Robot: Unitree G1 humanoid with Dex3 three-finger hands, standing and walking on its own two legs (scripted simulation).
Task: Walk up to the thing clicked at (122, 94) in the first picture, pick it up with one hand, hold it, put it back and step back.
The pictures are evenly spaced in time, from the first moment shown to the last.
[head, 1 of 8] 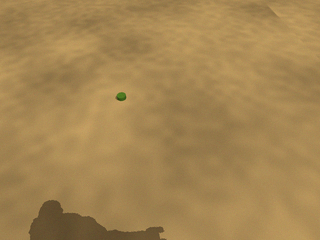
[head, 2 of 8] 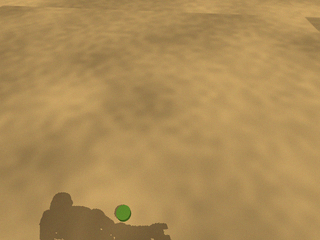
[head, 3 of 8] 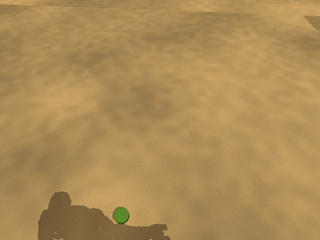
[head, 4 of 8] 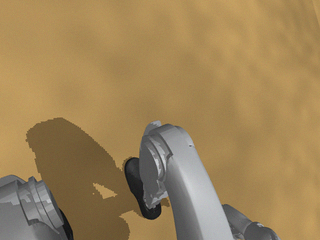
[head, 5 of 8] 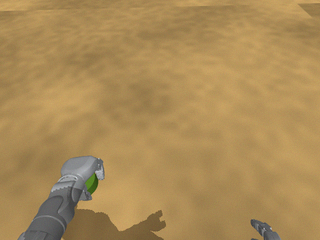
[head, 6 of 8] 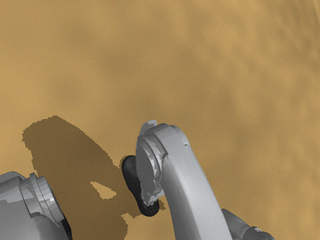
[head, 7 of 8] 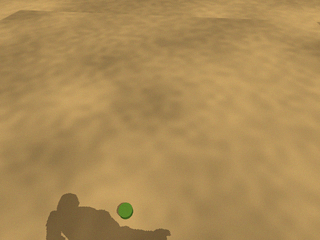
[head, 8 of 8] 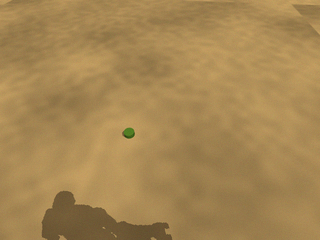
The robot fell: no
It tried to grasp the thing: yes
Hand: left
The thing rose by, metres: 0.69
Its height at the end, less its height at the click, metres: +0.00
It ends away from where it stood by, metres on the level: 0.02
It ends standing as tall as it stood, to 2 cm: yes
